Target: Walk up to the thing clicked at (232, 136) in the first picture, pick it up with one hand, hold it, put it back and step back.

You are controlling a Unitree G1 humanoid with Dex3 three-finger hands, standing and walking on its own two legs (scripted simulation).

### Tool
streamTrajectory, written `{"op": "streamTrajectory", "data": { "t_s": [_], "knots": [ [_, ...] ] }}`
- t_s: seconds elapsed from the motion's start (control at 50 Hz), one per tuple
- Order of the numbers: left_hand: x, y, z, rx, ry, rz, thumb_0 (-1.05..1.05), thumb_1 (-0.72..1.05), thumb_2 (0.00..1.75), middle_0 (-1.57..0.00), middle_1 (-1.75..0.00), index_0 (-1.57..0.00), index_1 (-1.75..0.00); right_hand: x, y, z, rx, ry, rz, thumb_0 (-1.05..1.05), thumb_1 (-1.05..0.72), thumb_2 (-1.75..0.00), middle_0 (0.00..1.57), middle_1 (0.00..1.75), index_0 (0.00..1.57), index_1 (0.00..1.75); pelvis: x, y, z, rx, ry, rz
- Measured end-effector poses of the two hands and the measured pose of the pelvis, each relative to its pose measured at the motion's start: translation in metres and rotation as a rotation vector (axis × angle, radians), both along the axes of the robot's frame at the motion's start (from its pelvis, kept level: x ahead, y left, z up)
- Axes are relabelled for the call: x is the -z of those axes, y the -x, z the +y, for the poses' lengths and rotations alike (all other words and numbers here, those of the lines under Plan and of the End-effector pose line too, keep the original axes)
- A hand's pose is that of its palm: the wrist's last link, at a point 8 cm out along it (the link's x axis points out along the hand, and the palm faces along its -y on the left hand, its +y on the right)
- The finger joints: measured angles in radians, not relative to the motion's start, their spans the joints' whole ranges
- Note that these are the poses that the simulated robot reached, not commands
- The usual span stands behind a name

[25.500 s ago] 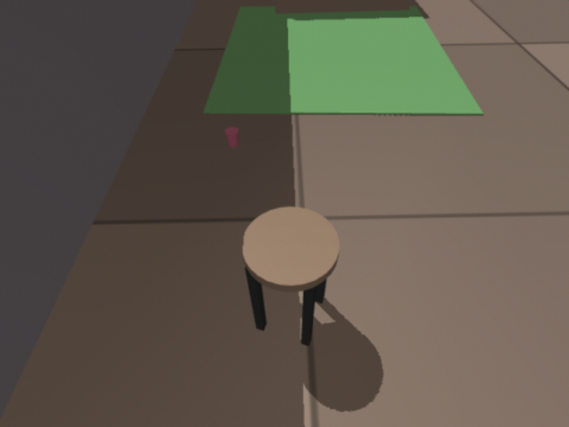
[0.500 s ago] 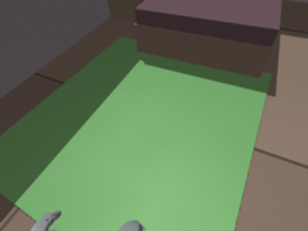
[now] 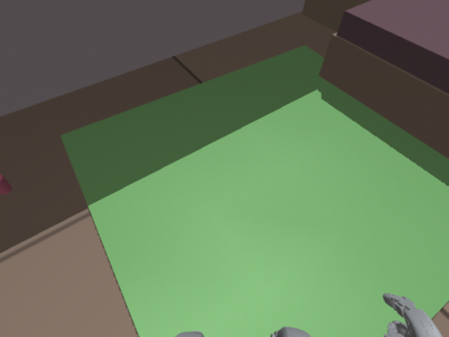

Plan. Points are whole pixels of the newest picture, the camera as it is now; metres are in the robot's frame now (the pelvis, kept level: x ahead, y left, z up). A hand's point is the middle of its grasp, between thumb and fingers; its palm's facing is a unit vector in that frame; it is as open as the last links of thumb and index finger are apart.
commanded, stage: walk up
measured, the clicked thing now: (0, 185) +0.83 +1.18 -0.72
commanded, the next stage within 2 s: stand in 1.72 s
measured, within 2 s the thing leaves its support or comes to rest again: neither
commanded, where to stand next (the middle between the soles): +0.08 +0.06 m, yaw +45 degrees
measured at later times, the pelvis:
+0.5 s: pelvis -0.01 +0.01 -0.01, yaw +25 degrees
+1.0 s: pelvis +0.00 +0.01 +0.00, yaw +41 degrees
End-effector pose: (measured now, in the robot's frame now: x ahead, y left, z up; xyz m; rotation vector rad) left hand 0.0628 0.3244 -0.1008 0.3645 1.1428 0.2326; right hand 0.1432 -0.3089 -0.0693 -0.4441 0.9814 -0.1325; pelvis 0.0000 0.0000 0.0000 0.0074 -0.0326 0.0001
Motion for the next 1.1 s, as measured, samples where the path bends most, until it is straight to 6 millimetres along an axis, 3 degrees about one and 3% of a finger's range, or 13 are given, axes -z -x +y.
{"op": "streamTrajectory", "data": {
  "t_s": [0.1, 0.16, 0.22, 0.34, 0.44, 0.54, 0.68, 0.82, 0.92, 1.0, 1.1],
  "knots": [
    [-0.013, 0.001, -0.007, -0.05, -0.045, -0.059, 0.01, 0.9, 0.9, -0.2, -0.3, -0.21, -0.3, 0.016, -0.012, 0.001, -0.068, -0.032, 0.026, 0.01, -0.9, -0.9, 0.2, 0.3, 0.2, 0.3, 0.002, -0.003, -0.012, -0.101, 0.005, 0.009],
    [-0.02, 0.011, -0.012, -0.083, -0.092, -0.094, 0.01, 0.9, 0.9, -0.2, -0.3, -0.21, -0.3, 0.033, -0.022, -0.002, -0.104, -0.056, 0.045, 0.01, -0.9, -0.9, 0.2, 0.3, 0.2, 0.3, 0.008, -0.003, -0.023, -0.162, 0.008, 0.009],
    [-0.032, 0.033, -0.014, -0.135, -0.122, -0.099, 0.01, 0.9, 0.9, -0.2, -0.3, -0.21, -0.3, 0.039, -0.032, 0.002, -0.147, -0.062, 0.082, 0.01, -0.9, -0.9, 0.2, 0.3, 0.2, 0.3, 0.004, 0.0, -0.027, -0.227, -0.008, 0.003],
    [-0.051, 0.09, -0.002, -0.252, -0.165, -0.076, 0.01, 0.89, 0.9, -0.21, -0.31, -0.21, -0.3, 0.033, -0.047, 0.014, -0.245, -0.072, 0.123, 0.01, -0.91, -0.9, 0.2, 0.3, 0.2, 0.3, -0.006, 0.006, -0.023, -0.333, -0.013, 0.0],
    [-0.041, 0.139, 0.02, -0.348, -0.155, -0.045, 0.01, 0.89, 0.9, -0.2, -0.31, -0.21, -0.3, 0.025, -0.059, 0.033, -0.302, -0.015, 0.145, 0.01, -0.91, -0.9, 0.2, 0.3, 0.2, 0.3, -0.002, 0.01, -0.009, -0.403, -0.012, 0.003],
    [-0.006, 0.174, 0.041, -0.458, -0.101, -0.001, 0.01, 0.9, 0.9, -0.2, -0.3, -0.21, -0.3, 0.021, -0.068, 0.057, -0.342, 0.059, 0.098, 0.01, -0.91, -0.9, 0.2, 0.3, 0.2, 0.3, 0.014, 0.012, 0.014, -0.451, -0.031, -0.002],
    [0.013, 0.178, 0.019, -0.535, 0.003, -0.002, 0.01, 0.9, 0.9, -0.2, -0.3, -0.2, -0.3, 0.01, -0.08, 0.079, -0.415, 0.109, 0.104, 0.01, -0.9, -0.9, 0.2, 0.3, 0.2, 0.3, 0.007, 0.003, 0.021, -0.55, 0.001, 0.001],
    [0.024, 0.181, -0.016, -0.61, 0.021, -0.007, 0.01, 0.9, 0.9, -0.2, -0.3, -0.21, -0.3, 0.033, -0.122, 0.101, -0.513, 0.09, 0.081, 0.01, -0.9, -0.9, 0.2, 0.3, 0.2, 0.3, 0.02, -0.006, 0.009, -0.622, 0.021, -0.001],
    [0.015, 0.194, -0.036, -0.664, 0.03, -0.012, 0.01, 0.9, 0.9, -0.2, -0.3, -0.21, -0.3, 0.035, -0.144, 0.131, -0.588, 0.057, 0.068, 0.01, -0.9, -0.9, 0.2, 0.3, 0.2, 0.3, 0.012, -0.006, 0.004, -0.683, -0.002, -0.007],
    [0.006, 0.212, -0.038, -0.697, 0.023, -0.002, 0.01, 0.9, 0.9, -0.2, -0.31, -0.21, -0.3, 0.029, -0.154, 0.153, -0.652, 0.035, 0.066, 0.01, -0.91, -0.9, 0.2, 0.3, 0.2, 0.3, 0.005, -0.004, 0.009, -0.72, -0.01, 0.009],
    [0.014, 0.241, -0.028, -0.77, 0.017, 0.024, 0.01, 0.9, 0.9, -0.2, -0.31, -0.21, -0.3, 0.029, -0.153, 0.17, -0.683, 0.05, 0.049, 0.01, -0.91, -0.9, 0.2, 0.3, 0.2, 0.3, 0.011, 0.0, 0.02, -0.744, -0.033, 0.01]
  ]
}}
